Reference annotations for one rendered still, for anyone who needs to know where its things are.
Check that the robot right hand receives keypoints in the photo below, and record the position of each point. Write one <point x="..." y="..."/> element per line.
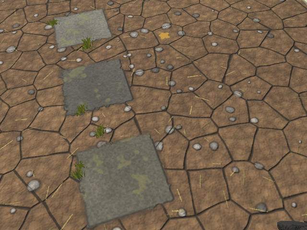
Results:
<point x="292" y="225"/>

